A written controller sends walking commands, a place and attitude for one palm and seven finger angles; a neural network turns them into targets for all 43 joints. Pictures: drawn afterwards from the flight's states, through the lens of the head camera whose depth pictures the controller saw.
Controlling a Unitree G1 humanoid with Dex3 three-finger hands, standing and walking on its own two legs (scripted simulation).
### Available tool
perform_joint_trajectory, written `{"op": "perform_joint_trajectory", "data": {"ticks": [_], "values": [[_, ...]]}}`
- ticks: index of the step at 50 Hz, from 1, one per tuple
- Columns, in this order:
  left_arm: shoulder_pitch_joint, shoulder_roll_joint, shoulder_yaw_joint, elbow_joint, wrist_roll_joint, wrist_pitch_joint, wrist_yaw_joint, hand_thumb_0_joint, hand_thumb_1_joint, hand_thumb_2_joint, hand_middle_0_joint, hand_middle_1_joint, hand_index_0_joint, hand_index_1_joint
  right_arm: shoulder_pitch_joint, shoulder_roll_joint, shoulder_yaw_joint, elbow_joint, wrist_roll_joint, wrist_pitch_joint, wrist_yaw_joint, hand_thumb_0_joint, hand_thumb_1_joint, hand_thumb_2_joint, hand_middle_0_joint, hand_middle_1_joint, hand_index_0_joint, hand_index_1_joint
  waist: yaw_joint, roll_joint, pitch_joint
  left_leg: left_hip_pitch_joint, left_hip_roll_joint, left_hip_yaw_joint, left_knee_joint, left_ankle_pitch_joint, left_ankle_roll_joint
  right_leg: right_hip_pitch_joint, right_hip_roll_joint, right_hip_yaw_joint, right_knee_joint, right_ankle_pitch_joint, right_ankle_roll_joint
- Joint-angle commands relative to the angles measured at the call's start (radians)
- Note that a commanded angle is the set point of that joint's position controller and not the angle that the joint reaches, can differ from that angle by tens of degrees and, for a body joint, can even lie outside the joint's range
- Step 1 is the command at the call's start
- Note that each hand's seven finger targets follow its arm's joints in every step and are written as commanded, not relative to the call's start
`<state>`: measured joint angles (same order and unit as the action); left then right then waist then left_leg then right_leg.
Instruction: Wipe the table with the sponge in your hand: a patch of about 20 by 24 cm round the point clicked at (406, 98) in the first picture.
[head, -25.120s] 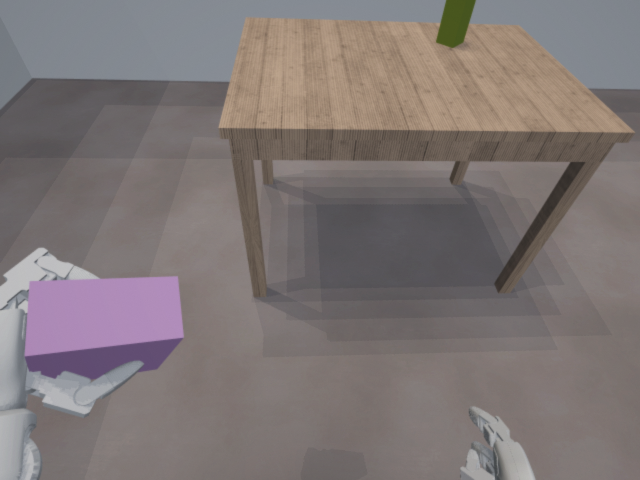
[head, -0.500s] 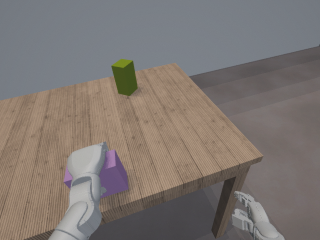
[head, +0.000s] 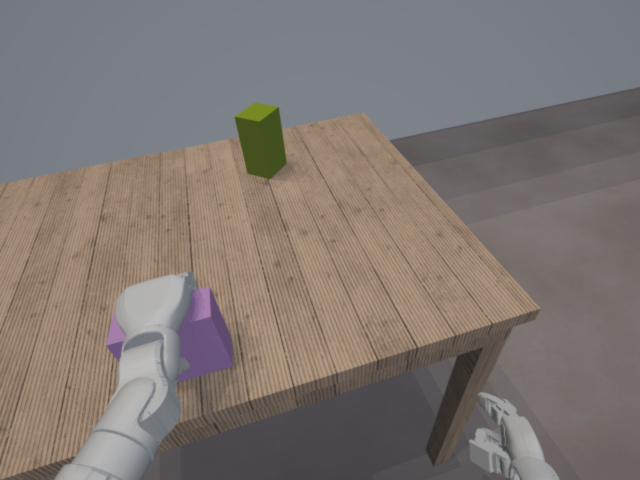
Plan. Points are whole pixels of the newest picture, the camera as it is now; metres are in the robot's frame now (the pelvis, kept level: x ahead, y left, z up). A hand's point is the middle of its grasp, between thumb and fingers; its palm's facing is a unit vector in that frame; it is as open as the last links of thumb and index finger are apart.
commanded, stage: wipe forward along the middle lane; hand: left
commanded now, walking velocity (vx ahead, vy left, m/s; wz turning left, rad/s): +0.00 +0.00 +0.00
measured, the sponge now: (180, 347) +0.28 +0.25 +0.01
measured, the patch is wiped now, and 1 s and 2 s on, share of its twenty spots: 1.00 1.00 1.00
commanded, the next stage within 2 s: slide back across to the first lane in 1.30 s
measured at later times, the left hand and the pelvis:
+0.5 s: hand (173, 297) +0.34 +0.27 +0.04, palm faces -0.07 -0.04 -1.00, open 10.1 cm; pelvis -0.01 +0.01 +0.00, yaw +1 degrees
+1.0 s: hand (174, 272) +0.39 +0.29 +0.04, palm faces -0.09 -0.02 -1.00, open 10.1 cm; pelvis +0.00 +0.01 -0.01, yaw +1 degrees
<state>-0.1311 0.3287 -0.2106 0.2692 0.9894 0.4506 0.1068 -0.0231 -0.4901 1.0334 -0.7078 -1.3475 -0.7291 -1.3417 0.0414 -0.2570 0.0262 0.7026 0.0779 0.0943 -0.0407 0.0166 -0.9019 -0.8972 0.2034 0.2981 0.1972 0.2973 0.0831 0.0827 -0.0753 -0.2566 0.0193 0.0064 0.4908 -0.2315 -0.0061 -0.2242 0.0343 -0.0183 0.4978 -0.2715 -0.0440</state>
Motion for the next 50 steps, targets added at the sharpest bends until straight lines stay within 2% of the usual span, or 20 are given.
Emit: {"op": "perform_joint_trajectory", "data": {"ticks": [1,4,6,9,11,14,18,19,20,27,29,31,34,37,39,41,44,47,49,50], "values": [[-0.241,0.118,0.06,0.014,-0.003,-0.027,0.014,0.0,0.1,1.3,-1.2,-1.6,-1.2,-1.6,-0.159,-0.115,-0.044,-0.16,0.003,-0.051,-0.017,0.0,-0.9,-0.9,0.2,0.3,0.2,0.3,-0.023,-0.154,-0.087,0.032,-0.05,-0.001,-0.026,0.067,0.053,-0.052,-0.005,0.052,-0.108,0.12,-0.009],[-0.283,0.144,0.082,0.044,0.012,-0.043,0.015,0.0,0.1,1.3,-1.2,-1.6,-1.2,-1.6,-0.142,-0.123,-0.051,-0.16,0.001,-0.048,-0.015,0.0,-0.9,-0.9,0.2,0.3,0.2,0.3,-0.021,-0.157,-0.109,0.022,-0.05,-0.009,-0.024,0.064,0.052,-0.061,0.0,0.054,-0.099,0.115,-0.015],[-0.309,0.096,0.038,0.071,0.01,-0.052,0.019,0.0,0.1,1.3,-1.2,-1.6,-1.2,-1.6,-0.125,-0.119,-0.053,-0.161,0.005,-0.048,-0.016,0.0,-0.9,-0.9,0.2,0.3,0.2,0.3,-0.033,-0.164,-0.115,0.016,-0.05,-0.003,-0.012,0.062,0.054,-0.073,-0.003,0.037,-0.09,0.118,-0.011],[-0.359,0.128,0.071,0.111,0.011,-0.06,0.03,0.0,0.1,1.3,-1.2,-1.6,-1.2,-1.6,-0.111,-0.126,-0.056,-0.152,0.006,-0.042,-0.018,0.0,-0.9,-0.9,0.2,0.3,0.2,0.3,-0.033,-0.165,-0.116,0.002,-0.047,-0.01,-0.014,0.048,0.051,-0.088,0.0,0.036,-0.088,0.099,-0.014],[-0.393,0.109,0.049,0.139,0.007,-0.066,0.037,0.0,0.1,1.3,-1.2,-1.6,-1.2,-1.6,-0.099,-0.124,-0.057,-0.148,0.01,-0.042,-0.02,0.0,-0.9,-0.9,0.2,0.3,0.2,0.3,-0.042,-0.166,-0.124,-0.002,-0.048,-0.007,-0.006,0.039,0.053,-0.096,-0.003,0.029,-0.084,0.089,-0.01],[-0.44,0.156,0.086,0.174,0.006,-0.068,0.044,0.0,0.1,1.3,-1.2,-1.6,-1.2,-1.6,-0.09,-0.131,-0.058,-0.142,0.009,-0.036,-0.025,0.0,-0.9,-0.9,0.2,0.3,0.2,0.3,-0.04,-0.16,-0.127,-0.018,-0.047,-0.011,-0.015,0.022,0.05,-0.099,-0.003,0.03,-0.087,0.065,-0.011],[-0.462,0.154,0.076,0.23,0.009,-0.072,0.051,0.0,0.1,1.3,-1.2,-1.6,-1.2,-1.6,-0.068,-0.131,-0.059,-0.139,0.011,-0.032,-0.026,0.0,-0.9,-0.9,0.2,0.3,0.2,0.3,-0.044,-0.16,-0.151,-0.025,-0.048,-0.006,-0.001,0.039,0.052,-0.091,-0.005,0.023,-0.078,0.093,-0.008],[-0.481,0.2,0.116,0.238,0.009,-0.073,0.052,0.0,0.1,1.3,-1.2,-1.6,-1.2,-1.6,-0.069,-0.135,-0.059,-0.135,0.011,-0.029,-0.027,0.0,-0.9,-0.9,0.2,0.3,0.2,0.3,-0.041,-0.147,-0.15,-0.03,-0.046,-0.01,-0.007,0.035,0.049,-0.088,-0.004,0.031,-0.082,0.087,-0.011],[-0.5,0.172,0.084,0.247,0.01,-0.076,0.052,0.0,0.1,1.3,-1.2,-1.6,-1.2,-1.6,-0.061,-0.131,-0.058,-0.137,0.011,-0.028,-0.028,0.0,-0.9,-0.9,0.2,0.3,0.2,0.3,-0.05,-0.151,-0.155,-0.031,-0.049,-0.006,-0.004,0.031,0.053,-0.089,-0.007,0.025,-0.082,0.079,-0.006],[-0.596,0.154,0.058,0.328,0.02,-0.097,0.056,0.0,0.1,1.3,-1.2,-1.6,-1.2,-1.6,-0.027,-0.132,-0.06,-0.13,0.013,-0.025,-0.026,0.0,-0.9,-0.9,0.2,0.3,0.2,0.3,-0.074,-0.143,-0.143,-0.036,-0.044,-0.01,0.001,0.026,0.053,-0.132,-0.004,0.013,-0.078,0.073,-0.007],[-0.622,0.221,0.116,0.352,0.024,-0.106,0.063,0.0,0.1,1.3,-1.2,-1.6,-1.2,-1.6,-0.018,-0.137,-0.061,-0.124,0.011,-0.022,-0.028,0.0,-0.9,-0.9,0.2,0.3,0.2,0.3,-0.063,-0.126,-0.166,-0.045,-0.042,-0.015,-0.004,0.023,0.049,-0.126,-0.002,0.02,-0.076,0.064,-0.012],[-0.629,0.182,0.082,0.373,0.027,-0.117,0.068,0.0,0.1,1.3,-1.2,-1.6,-1.2,-1.6,0.001,-0.133,-0.066,-0.12,0.01,-0.022,-0.026,0.0,-0.9,-0.9,0.2,0.3,0.2,0.3,-0.075,-0.134,-0.179,-0.038,-0.041,-0.007,0.01,0.042,0.052,-0.124,-0.005,0.014,-0.07,0.094,-0.007],[-0.632,0.214,0.119,0.393,0.023,-0.123,0.073,0.0,0.1,1.3,-1.2,-1.6,-1.2,-1.6,0.005,-0.137,-0.066,-0.12,0.009,-0.017,-0.022,0.0,-0.9,-0.9,0.2,0.3,0.2,0.3,-0.066,-0.143,-0.204,-0.048,-0.038,-0.013,0.009,0.07,0.05,-0.105,-0.003,0.016,-0.064,0.139,-0.01],[-0.683,0.204,0.094,0.429,0.027,-0.129,0.079,0.0,0.1,1.3,-1.2,-1.6,-1.2,-1.6,0.023,-0.139,-0.067,-0.111,0.01,-0.015,-0.02,0.0,-0.9,-0.9,0.2,0.3,0.2,0.3,-0.087,-0.142,-0.176,-0.054,-0.037,-0.009,0.014,0.053,0.053,-0.132,-0.006,0.01,-0.066,0.121,-0.005],[-0.683,0.242,0.132,0.436,0.032,-0.134,0.081,0.0,0.1,1.3,-1.2,-1.6,-1.2,-1.6,0.028,-0.14,-0.069,-0.11,0.008,-0.012,-0.019,0.0,-0.9,-0.9,0.2,0.3,0.2,0.3,-0.075,-0.129,-0.21,-0.054,-0.037,-0.014,0.013,0.079,0.05,-0.115,-0.003,0.012,-0.061,0.143,-0.01],[-0.69,0.208,0.097,0.453,0.036,-0.139,0.084,0.0,0.1,1.3,-1.2,-1.6,-1.2,-1.6,0.042,-0.139,-0.072,-0.106,0.008,-0.012,-0.016,0.0,-0.9,-0.9,0.2,0.3,0.2,0.3,-0.088,-0.127,-0.205,-0.051,-0.039,-0.005,0.026,0.087,0.054,-0.119,-0.006,0.011,-0.059,0.167,-0.006],[-0.72,0.243,0.131,0.47,0.035,-0.146,0.087,0.0,0.1,1.3,-1.2,-1.6,-1.2,-1.6,0.049,-0.142,-0.072,-0.103,0.006,-0.009,-0.014,0.0,-0.9,-0.9,0.2,0.3,0.2,0.3,-0.086,-0.126,-0.221,-0.061,-0.035,-0.011,0.022,0.103,0.052,-0.112,-0.004,0.013,-0.054,0.192,-0.009],[-0.764,0.248,0.112,0.508,0.04,-0.152,0.089,0.0,0.1,1.3,-1.2,-1.6,-1.2,-1.6,0.066,-0.145,-0.07,-0.097,0.007,-0.007,-0.015,0.0,-0.9,-0.9,0.2,0.3,0.2,0.3,-0.104,-0.137,-0.195,-0.078,-0.036,-0.006,0.025,0.069,0.055,-0.132,-0.007,0.011,-0.06,0.153,-0.001],[-0.778,0.304,0.16,0.532,0.046,-0.159,0.089,0.0,0.1,1.3,-1.2,-1.6,-1.2,-1.6,0.076,-0.148,-0.071,-0.092,0.006,-0.006,-0.014,0.0,-0.9,-0.9,0.2,0.3,0.2,0.3,-0.095,-0.123,-0.217,-0.083,-0.036,-0.014,0.022,0.088,0.053,-0.122,-0.004,0.012,-0.055,0.161,-0.006],[-0.8,0.278,0.128,0.539,0.053,-0.165,0.09,0.0,0.1,1.3,-1.2,-1.6,-1.2,-1.6,0.087,-0.149,-0.073,-0.088,0.005,-0.006,-0.014,0.0,-0.9,-0.9,0.2,0.3,0.2,0.3,-0.109,-0.122,-0.217,-0.076,-0.036,-0.01,0.032,0.091,0.056,-0.134,-0.004,0.01,-0.048,0.17,-0.004]]}}
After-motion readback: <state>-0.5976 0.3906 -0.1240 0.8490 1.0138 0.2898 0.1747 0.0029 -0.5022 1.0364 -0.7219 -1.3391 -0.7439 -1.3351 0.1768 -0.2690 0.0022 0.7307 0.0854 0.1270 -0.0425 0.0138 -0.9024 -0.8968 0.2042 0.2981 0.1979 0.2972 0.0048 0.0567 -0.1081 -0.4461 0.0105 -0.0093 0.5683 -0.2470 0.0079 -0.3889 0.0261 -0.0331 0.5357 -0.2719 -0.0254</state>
